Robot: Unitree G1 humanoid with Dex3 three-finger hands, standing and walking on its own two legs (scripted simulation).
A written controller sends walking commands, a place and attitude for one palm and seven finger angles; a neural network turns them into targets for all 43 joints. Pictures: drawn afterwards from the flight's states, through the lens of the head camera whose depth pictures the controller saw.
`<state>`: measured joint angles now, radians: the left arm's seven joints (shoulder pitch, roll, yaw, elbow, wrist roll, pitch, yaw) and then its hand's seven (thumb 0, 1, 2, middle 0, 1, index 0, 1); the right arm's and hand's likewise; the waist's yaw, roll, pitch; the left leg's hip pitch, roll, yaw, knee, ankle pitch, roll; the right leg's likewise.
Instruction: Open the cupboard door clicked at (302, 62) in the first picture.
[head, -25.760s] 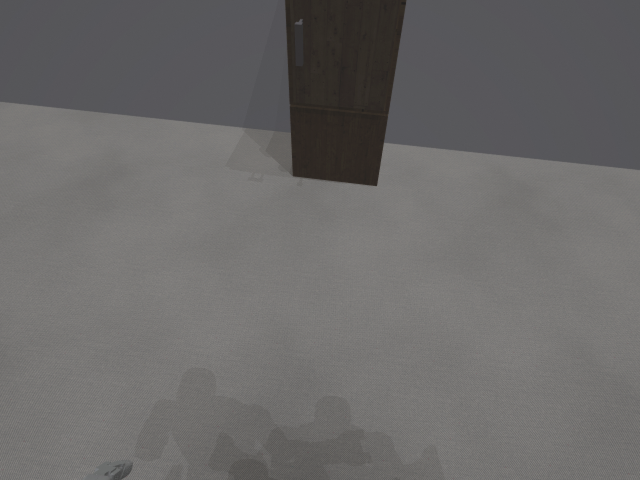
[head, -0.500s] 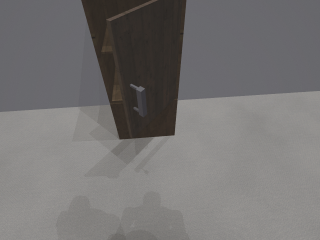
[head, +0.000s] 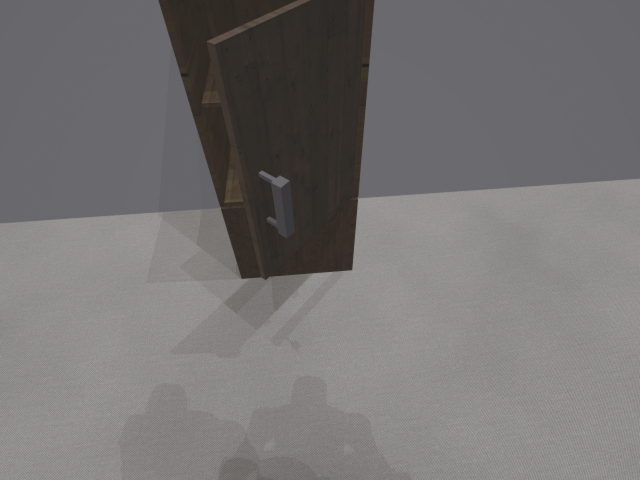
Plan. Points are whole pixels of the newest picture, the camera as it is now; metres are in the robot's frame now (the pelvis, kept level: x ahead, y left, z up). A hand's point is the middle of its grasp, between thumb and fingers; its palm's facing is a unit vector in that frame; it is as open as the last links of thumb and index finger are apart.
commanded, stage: look to check the result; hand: left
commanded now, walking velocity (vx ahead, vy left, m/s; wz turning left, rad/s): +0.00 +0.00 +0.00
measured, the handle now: (275, 204) +0.64 +0.14 -0.10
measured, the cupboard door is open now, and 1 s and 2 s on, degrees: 47 47 47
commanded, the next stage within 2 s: walk to a spot facing it in 0.06 s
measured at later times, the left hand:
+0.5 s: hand out of the picture +0.06 +0.18 -0.18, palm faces -0.07 -0.97 -0.24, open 7.3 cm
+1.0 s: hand out of the picture +0.10 +0.11 -0.16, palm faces -0.29 -0.91 -0.28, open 7.3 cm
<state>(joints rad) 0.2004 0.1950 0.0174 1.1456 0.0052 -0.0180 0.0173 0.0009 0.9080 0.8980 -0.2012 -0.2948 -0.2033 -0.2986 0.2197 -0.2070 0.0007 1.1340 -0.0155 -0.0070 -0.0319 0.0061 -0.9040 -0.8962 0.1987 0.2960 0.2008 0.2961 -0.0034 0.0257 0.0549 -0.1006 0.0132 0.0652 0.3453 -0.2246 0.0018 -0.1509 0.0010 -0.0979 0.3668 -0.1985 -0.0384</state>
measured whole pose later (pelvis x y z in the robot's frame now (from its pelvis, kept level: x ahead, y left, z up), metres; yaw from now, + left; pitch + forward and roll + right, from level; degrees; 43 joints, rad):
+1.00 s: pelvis +0.00 -0.07 +0.00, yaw -23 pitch +2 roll +3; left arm 0.25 0.17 0.07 0.96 0.02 0.02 0.01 0.00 0.91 0.90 -0.20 -0.30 -0.21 -0.30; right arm 0.03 -0.24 -0.06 0.91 0.00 0.05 -0.04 0.01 -0.90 -0.90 0.20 0.30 0.20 0.30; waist 0.04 0.02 0.11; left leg -0.49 0.04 -0.04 1.05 -0.37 -0.07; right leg -0.26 0.12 0.14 0.43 -0.19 -0.10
